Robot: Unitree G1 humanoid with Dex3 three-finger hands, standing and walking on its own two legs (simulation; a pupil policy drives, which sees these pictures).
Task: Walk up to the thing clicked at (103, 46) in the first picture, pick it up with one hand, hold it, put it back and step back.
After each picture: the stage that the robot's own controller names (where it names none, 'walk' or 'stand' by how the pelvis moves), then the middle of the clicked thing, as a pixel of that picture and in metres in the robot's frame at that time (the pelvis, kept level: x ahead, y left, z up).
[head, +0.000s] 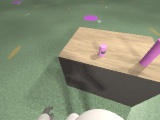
stand; (102, 50) +0.66 -0.08 -0.02
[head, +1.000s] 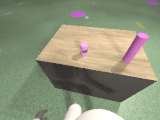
rise first; (84, 49) +0.59 +0.13 +0.01
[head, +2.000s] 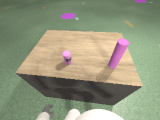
stand; (67, 57) +0.49 +0.23 +0.00
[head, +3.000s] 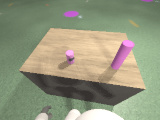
stand; (70, 57) +0.49 +0.21 -0.01
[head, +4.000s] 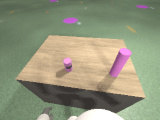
stand; (68, 65) +0.44 +0.22 -0.02
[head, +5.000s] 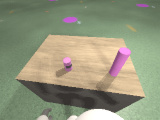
stand; (67, 64) +0.44 +0.22 -0.02
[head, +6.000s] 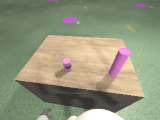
stand; (67, 65) +0.44 +0.23 -0.02
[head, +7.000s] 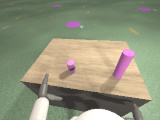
rise first; (71, 66) +0.43 +0.21 -0.02
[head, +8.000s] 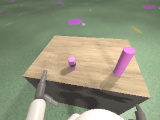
go down; (72, 63) +0.46 +0.21 -0.02
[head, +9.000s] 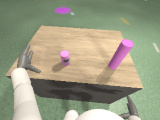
go down; (65, 58) +0.47 +0.20 +0.01
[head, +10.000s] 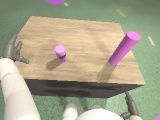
go down; (61, 54) +0.46 +0.20 +0.04
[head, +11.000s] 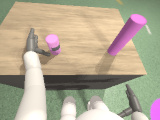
close in; (54, 45) +0.48 +0.21 +0.08
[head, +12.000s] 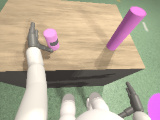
close; (52, 40) +0.50 +0.20 +0.10
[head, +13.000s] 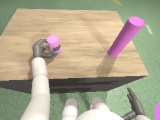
lift; (54, 45) +0.49 +0.21 +0.08
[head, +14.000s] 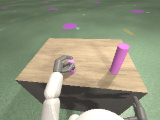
lift; (71, 66) +0.43 +0.19 +0.02
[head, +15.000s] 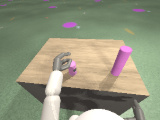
rise first; (72, 68) +0.42 +0.18 +0.01
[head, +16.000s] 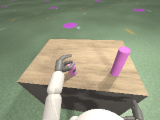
close; (72, 69) +0.42 +0.18 +0.00
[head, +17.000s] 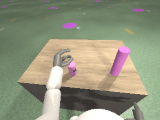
go down; (72, 68) +0.42 +0.18 +0.00
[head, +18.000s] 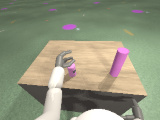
stand; (71, 69) +0.42 +0.18 -0.01
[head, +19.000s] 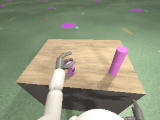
stand; (71, 68) +0.42 +0.19 -0.01
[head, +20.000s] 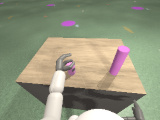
stand; (71, 68) +0.42 +0.18 -0.01
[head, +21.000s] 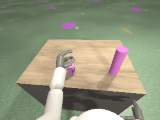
stand; (71, 69) +0.42 +0.18 -0.01
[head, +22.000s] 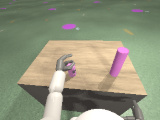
stand; (71, 69) +0.42 +0.18 -0.01
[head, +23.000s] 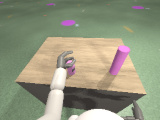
stand; (71, 68) +0.42 +0.18 -0.01
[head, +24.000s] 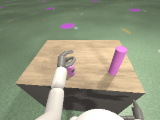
stand; (70, 69) +0.42 +0.18 -0.01
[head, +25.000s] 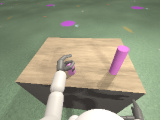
stand; (71, 68) +0.42 +0.18 -0.01
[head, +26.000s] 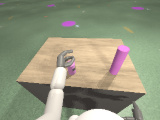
stand; (71, 67) +0.42 +0.18 -0.01
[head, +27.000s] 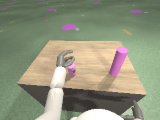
stand; (71, 69) +0.42 +0.18 -0.01
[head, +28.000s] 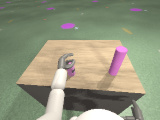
stand; (70, 69) +0.42 +0.19 -0.01
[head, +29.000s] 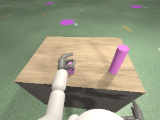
close; (70, 67) +0.42 +0.18 -0.01
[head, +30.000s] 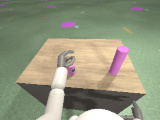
close; (71, 68) +0.42 +0.18 -0.01
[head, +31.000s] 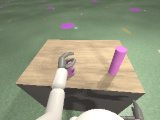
close; (70, 69) +0.42 +0.18 -0.01
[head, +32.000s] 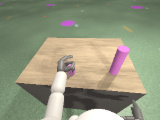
close; (71, 68) +0.42 +0.18 -0.01
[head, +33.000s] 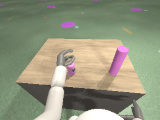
close; (71, 68) +0.42 +0.18 -0.01
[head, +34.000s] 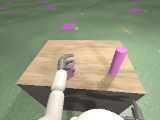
close; (70, 69) +0.42 +0.19 -0.01
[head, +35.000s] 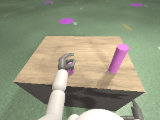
stand; (70, 67) +0.42 +0.19 +0.00
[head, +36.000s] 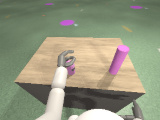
stand; (70, 67) +0.42 +0.18 -0.01
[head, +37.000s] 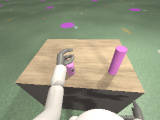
stand; (70, 68) +0.42 +0.18 -0.01
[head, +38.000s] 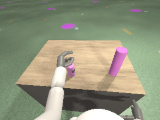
close; (70, 69) +0.42 +0.18 -0.01
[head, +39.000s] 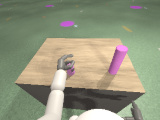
close; (70, 68) +0.42 +0.19 -0.01
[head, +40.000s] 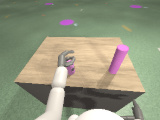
close; (70, 67) +0.42 +0.18 -0.01
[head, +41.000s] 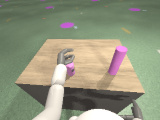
stand; (70, 68) +0.42 +0.18 -0.01
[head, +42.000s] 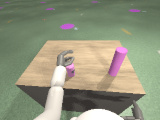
close; (70, 70) +0.42 +0.18 -0.01
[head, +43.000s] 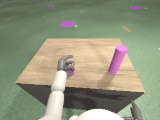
close; (70, 68) +0.42 +0.19 -0.01
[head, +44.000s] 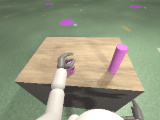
close; (70, 67) +0.43 +0.19 -0.01
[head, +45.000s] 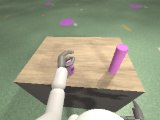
stand; (70, 67) +0.42 +0.19 +0.00
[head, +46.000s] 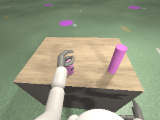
stand; (69, 67) +0.43 +0.19 +0.00
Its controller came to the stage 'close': yes
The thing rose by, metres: 0.00
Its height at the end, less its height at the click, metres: +0.00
